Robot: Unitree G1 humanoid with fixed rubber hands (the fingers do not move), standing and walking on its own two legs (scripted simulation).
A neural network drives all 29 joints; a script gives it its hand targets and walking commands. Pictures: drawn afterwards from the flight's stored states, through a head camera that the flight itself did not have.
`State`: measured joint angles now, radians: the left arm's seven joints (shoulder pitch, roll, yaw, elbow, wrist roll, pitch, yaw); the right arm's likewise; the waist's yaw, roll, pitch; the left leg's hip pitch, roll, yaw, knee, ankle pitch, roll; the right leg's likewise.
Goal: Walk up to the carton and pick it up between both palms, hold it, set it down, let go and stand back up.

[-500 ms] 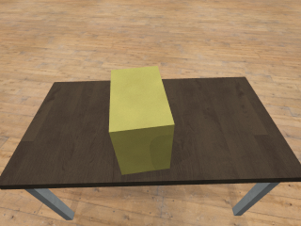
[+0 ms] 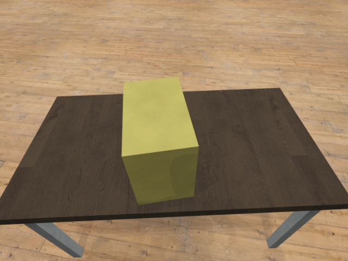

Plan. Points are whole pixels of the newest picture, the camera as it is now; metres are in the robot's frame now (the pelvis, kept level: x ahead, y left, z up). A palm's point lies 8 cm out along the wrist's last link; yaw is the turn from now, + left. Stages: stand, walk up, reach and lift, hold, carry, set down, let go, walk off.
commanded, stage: stand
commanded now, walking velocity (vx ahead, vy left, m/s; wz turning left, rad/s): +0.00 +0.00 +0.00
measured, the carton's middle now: (158, 139) +0.49 +0.04 -0.04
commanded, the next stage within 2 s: none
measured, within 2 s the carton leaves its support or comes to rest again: neither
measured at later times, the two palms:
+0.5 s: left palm out of the picture +0.05 +0.24 -0.12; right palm out of the picture -0.01 -0.25 -0.14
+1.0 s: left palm out of the picture +0.02 +0.23 -0.13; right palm out of the picture -0.04 -0.23 -0.14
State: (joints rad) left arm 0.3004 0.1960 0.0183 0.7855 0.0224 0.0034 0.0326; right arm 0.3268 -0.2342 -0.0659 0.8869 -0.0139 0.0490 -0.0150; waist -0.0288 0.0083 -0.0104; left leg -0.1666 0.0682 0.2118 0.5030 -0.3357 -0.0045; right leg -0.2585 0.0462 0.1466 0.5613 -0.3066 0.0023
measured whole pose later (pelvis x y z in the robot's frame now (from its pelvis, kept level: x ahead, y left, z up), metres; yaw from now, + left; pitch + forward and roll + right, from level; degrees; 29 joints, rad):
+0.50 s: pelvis +0.00 +0.00 +0.00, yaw +0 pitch -1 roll +1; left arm 0.28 0.19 0.01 0.91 0.02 0.01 0.04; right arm 0.34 -0.21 -0.06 0.99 -0.02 0.04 -0.03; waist -0.03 0.01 0.01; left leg -0.14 0.07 0.21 0.47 -0.32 0.00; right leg -0.23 0.04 0.15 0.53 -0.29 0.00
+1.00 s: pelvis -0.01 +0.00 +0.00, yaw +0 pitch -1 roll +1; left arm 0.26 0.17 0.00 1.01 0.02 0.01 0.04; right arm 0.34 -0.18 -0.06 1.06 -0.02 0.04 -0.03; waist -0.03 0.01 0.02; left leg -0.14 0.06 0.21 0.46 -0.30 0.00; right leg -0.22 0.04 0.14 0.51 -0.26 0.01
